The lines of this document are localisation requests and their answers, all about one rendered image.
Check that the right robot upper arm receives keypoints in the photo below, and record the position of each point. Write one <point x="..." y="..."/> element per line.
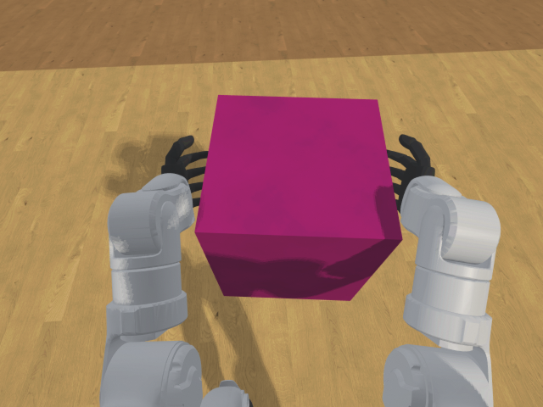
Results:
<point x="421" y="376"/>

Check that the robot right hand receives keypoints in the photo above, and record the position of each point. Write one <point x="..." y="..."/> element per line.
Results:
<point x="414" y="168"/>

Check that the left robot upper arm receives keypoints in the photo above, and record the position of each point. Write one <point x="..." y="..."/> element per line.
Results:
<point x="153" y="374"/>

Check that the robot left hand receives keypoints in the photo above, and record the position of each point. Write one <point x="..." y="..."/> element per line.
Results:
<point x="176" y="164"/>

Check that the left robot forearm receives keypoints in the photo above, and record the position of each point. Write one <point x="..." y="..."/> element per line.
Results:
<point x="144" y="252"/>

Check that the right robot forearm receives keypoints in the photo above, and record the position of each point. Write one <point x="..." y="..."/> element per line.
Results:
<point x="457" y="241"/>

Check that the carton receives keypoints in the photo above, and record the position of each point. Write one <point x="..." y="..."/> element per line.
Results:
<point x="297" y="199"/>

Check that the robot left shin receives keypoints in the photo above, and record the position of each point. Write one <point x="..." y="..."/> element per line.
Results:
<point x="228" y="383"/>

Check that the left robot thigh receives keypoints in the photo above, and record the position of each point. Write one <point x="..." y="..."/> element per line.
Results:
<point x="225" y="397"/>

